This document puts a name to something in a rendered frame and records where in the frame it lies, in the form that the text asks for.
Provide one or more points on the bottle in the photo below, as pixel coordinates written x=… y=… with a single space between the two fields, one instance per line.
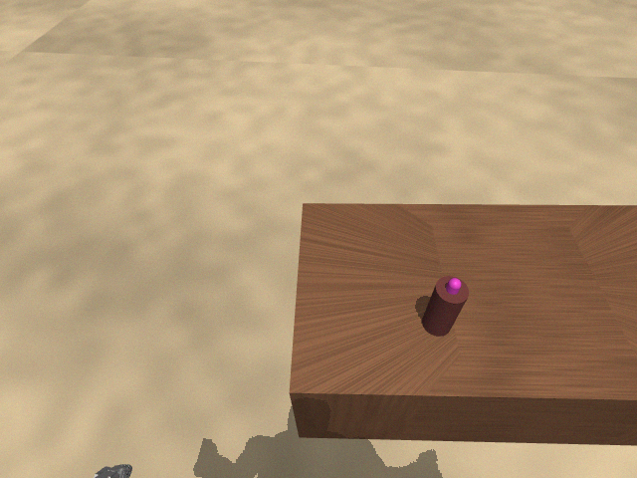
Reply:
x=447 y=300

